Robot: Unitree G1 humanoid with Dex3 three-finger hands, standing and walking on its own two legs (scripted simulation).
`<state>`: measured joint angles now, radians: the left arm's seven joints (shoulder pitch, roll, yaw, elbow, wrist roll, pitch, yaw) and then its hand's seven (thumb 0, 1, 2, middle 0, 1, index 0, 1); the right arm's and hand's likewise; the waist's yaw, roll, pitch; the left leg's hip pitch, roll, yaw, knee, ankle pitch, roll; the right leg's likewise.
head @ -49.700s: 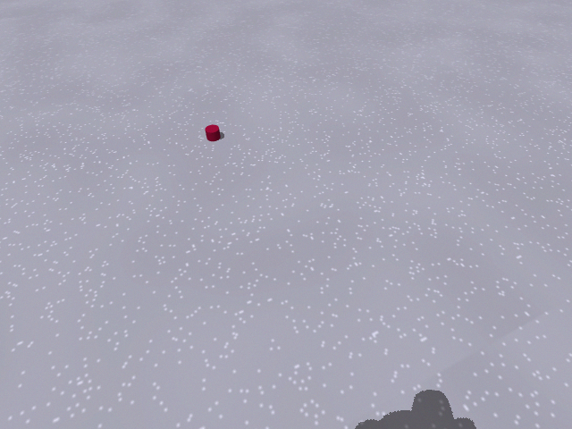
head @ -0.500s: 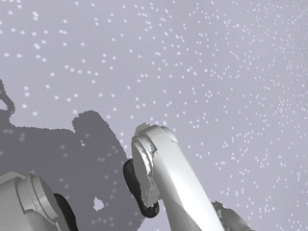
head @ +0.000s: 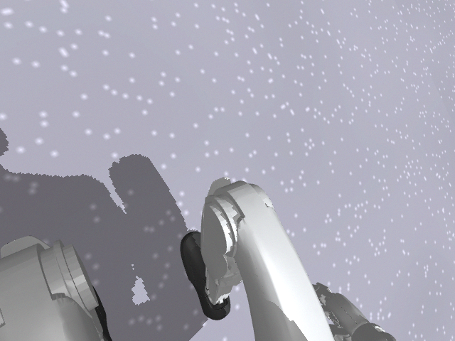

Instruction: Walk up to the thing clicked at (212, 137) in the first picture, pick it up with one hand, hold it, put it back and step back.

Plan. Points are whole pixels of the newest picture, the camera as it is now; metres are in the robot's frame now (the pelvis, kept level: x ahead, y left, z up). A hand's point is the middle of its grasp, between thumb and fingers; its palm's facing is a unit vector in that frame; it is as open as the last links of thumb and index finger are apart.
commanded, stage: rest palm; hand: left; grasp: from above
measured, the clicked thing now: out of the picture +0.51 +0.37 -0.29
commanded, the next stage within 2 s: none
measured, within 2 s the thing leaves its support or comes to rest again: neither
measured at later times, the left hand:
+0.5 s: hand out of the picture +0.48 +0.36 -0.23, palm faces -0.46 -0.14 -0.88, open 14.4 cm
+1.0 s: hand out of the picture +0.48 +0.36 -0.24, palm faces -0.43 -0.14 -0.89, open 14.3 cm
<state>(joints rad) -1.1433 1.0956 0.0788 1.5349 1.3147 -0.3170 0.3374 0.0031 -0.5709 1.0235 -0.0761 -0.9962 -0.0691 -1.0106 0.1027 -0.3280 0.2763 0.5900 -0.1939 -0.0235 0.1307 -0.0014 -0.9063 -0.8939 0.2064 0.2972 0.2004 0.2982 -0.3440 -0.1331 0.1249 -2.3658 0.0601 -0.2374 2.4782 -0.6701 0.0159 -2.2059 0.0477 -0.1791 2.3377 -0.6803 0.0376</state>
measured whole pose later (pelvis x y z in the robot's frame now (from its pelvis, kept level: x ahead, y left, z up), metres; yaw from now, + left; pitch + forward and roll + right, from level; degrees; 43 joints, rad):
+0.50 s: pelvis +0.00 +0.00 -0.01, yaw -2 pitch +29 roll -14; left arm -1.13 1.18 0.14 1.61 1.26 -0.22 0.38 0.00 -0.56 1.01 -0.07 -0.99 -0.07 -1.00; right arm 0.14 -0.34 0.35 0.58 -0.21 -0.10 0.15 0.00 -0.91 -0.90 0.21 0.30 0.20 0.30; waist -0.41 -0.14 0.20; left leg -2.38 0.08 -0.26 2.52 -0.69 0.02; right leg -2.23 0.07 -0.19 2.36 -0.67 0.05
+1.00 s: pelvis +0.00 +0.00 -0.01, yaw -2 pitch +28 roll -15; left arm -1.14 1.18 0.10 1.66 1.28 -0.25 0.47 0.00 -0.55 1.01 -0.07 -0.98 -0.07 -1.00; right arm 0.08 -0.34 0.36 0.58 -0.23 -0.13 0.16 0.00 -0.91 -0.90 0.21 0.30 0.20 0.30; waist -0.40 -0.17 0.19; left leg -2.37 0.07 -0.28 2.53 -0.69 0.02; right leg -2.21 0.07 -0.20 2.35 -0.67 0.05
